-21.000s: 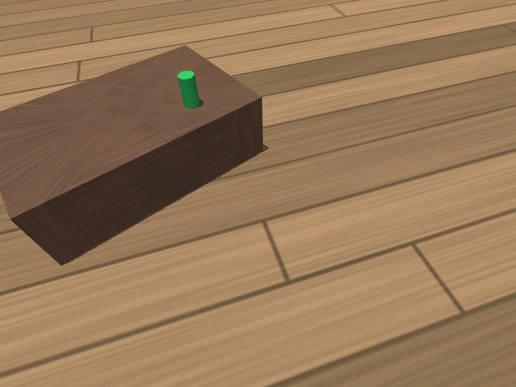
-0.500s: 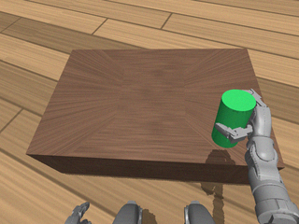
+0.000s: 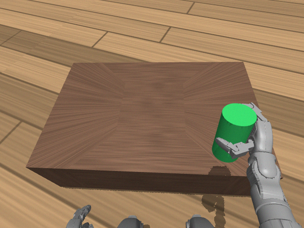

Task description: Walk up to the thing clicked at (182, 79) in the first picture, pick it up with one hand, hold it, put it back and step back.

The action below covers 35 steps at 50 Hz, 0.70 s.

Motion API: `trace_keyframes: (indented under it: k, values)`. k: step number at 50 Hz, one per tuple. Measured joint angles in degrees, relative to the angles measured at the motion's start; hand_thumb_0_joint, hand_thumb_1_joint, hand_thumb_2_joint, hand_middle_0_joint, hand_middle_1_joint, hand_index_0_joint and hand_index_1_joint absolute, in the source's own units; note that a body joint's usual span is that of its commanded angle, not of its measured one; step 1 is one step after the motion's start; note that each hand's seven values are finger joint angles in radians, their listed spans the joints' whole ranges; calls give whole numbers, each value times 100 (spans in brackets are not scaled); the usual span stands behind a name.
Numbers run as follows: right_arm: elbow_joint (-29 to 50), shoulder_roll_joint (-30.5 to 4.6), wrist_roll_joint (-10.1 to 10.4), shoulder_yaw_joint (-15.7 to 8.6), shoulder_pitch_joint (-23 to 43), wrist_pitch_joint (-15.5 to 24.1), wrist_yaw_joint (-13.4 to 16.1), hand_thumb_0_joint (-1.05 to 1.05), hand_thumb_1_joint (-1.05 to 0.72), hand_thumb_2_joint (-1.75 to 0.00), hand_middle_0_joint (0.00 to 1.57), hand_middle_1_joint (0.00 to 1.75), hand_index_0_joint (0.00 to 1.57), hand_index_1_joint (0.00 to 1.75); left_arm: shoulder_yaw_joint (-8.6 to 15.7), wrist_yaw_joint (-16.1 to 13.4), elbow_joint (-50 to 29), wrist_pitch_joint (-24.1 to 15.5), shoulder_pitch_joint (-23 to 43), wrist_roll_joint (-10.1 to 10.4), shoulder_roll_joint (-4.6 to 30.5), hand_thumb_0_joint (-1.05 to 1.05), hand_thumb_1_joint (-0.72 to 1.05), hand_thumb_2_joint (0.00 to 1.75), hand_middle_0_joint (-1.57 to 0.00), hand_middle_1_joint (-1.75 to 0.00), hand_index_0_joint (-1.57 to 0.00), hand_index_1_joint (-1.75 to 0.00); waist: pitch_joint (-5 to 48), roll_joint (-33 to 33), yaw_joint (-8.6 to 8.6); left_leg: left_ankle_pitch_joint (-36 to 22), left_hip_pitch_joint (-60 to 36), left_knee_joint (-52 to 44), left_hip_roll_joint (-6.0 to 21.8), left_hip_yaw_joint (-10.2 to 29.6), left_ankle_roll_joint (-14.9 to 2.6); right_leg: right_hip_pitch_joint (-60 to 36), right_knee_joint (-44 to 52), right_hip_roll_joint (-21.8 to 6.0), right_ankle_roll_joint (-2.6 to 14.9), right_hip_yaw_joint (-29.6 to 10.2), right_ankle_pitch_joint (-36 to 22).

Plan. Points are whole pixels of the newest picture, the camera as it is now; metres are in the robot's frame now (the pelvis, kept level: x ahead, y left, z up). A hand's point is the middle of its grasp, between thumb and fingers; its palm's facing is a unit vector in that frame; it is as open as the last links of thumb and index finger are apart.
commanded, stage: hold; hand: right
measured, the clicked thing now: (231, 134) +0.35 -0.18 +0.02
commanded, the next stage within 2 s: none
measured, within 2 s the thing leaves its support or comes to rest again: neither
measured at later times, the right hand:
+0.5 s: hand (237, 136) +0.33 -0.18 +0.05, palm faces +0.18 +0.98 -0.02, open 11.1 cm
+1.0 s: hand (239, 137) +0.32 -0.18 +0.06, palm faces +0.18 +0.98 -0.02, open 11.1 cm
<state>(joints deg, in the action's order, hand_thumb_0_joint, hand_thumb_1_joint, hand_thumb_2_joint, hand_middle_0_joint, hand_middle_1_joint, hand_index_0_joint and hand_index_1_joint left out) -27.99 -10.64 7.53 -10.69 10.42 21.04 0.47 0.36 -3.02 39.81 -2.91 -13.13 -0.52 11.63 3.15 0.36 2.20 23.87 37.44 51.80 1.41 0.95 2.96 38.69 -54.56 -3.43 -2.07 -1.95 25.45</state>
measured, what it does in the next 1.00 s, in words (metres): stands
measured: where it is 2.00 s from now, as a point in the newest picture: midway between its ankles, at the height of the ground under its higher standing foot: outside the picture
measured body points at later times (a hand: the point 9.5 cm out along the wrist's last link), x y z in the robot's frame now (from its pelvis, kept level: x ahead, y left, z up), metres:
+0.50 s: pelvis +0.00 +0.00 +0.01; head +0.04 -0.01 +0.46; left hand +0.13 +0.24 -0.10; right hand +0.31 -0.23 +0.05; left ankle +0.02 +0.15 -0.69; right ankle +0.02 -0.14 -0.69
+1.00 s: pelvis +0.00 +0.00 +0.01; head +0.03 -0.01 +0.46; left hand +0.13 +0.23 -0.09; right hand +0.30 -0.23 +0.07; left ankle +0.02 +0.15 -0.69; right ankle +0.02 -0.14 -0.69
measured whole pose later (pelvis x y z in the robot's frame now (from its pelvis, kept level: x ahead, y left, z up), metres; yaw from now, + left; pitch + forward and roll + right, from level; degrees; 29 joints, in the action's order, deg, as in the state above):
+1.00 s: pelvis +0.00 +0.00 +0.01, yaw +0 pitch +5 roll +1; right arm -22.8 -9.7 7.4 -7.4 5.4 18.9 2.2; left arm -0.5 -3.2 40.0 -4.0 -12.3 -0.4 10.7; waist 1.9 0.2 0.8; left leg 21.4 30.1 46.3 1.9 1.0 3.2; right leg 31.4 -49.1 -3.0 -1.9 -1.6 22.9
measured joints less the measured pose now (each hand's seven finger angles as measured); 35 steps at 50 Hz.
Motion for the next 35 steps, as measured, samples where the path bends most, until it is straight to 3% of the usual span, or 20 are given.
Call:
trace_keyframes:
  k: [35]
  values:
    - [466,86,0,280,-470,-160,158,0,47,-111,72,103,61,100,-59,-21,27,-40,58,15,-78,1,89,91,-21,-31,-20,-32,-93,-14,-120,-187,-602,-444,41,10,23,-596,434,37,24,35,-185]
